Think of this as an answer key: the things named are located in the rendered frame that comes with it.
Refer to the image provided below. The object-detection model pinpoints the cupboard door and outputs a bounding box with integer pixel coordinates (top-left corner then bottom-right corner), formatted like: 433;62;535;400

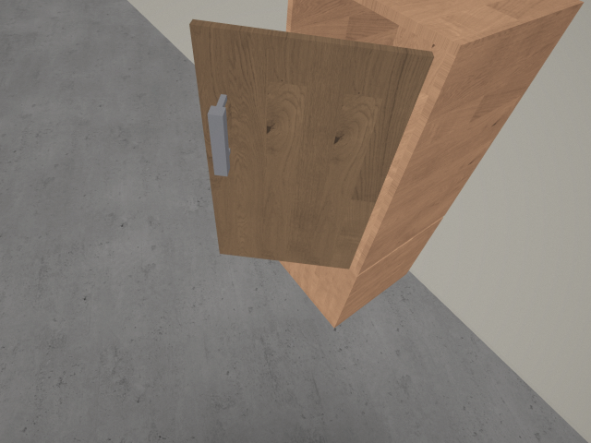
189;19;434;269

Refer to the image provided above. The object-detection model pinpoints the handle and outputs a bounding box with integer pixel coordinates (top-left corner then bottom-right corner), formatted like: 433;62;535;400
208;94;231;176

